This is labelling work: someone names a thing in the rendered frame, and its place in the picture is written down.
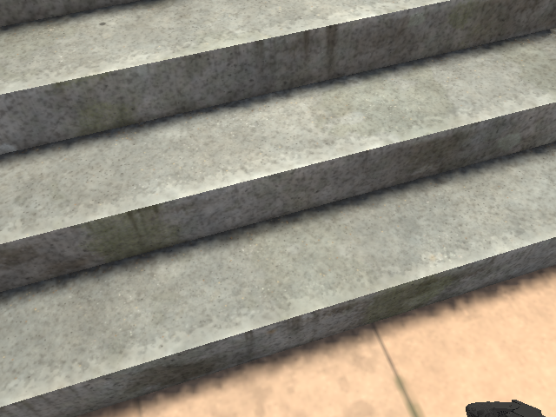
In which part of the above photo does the robot right hand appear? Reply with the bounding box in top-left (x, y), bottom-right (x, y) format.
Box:
top-left (466, 400), bottom-right (545, 417)

